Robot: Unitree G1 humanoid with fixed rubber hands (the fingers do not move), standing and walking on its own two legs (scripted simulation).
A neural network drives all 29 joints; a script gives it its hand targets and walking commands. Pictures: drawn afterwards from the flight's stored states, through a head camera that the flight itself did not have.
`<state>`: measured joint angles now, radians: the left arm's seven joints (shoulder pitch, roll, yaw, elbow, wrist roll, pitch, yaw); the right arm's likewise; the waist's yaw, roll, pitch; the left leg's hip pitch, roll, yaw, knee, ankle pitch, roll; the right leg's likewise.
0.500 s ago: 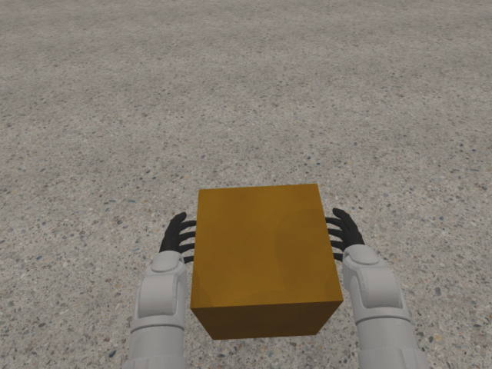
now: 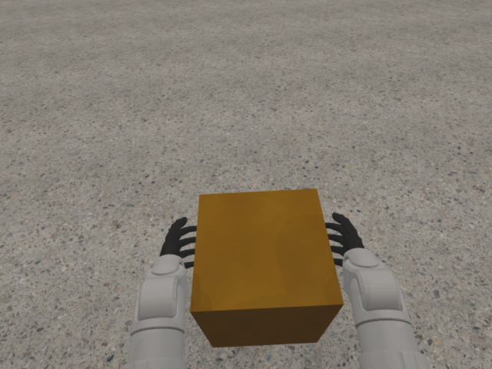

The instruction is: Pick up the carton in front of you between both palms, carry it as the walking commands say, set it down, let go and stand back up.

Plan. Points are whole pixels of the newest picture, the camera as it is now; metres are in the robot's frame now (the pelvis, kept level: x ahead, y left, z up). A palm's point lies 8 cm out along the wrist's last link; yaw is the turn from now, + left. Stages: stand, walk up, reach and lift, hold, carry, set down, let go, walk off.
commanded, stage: carry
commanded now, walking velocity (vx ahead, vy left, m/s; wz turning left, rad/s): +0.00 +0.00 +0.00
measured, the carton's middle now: (261, 273) +0.30 +0.00 -0.05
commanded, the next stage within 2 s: hold in 0.22 s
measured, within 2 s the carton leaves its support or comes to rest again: neither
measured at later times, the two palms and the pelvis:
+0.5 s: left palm (194, 252) +0.30 +0.11 +0.04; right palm (380, 275) +0.25 -0.18 +0.04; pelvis -0.01 +0.02 +0.01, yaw -9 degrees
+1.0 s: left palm (204, 273) +0.35 +0.12 -0.11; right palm (343, 277) +0.32 -0.17 -0.11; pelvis -0.04 +0.05 -0.05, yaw -12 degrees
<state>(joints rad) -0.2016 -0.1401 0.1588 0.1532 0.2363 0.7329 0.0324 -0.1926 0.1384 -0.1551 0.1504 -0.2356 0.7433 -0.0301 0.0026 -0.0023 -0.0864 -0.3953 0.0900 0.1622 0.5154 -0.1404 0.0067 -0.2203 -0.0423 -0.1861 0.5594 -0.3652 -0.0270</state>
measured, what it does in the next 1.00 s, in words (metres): shifts its weight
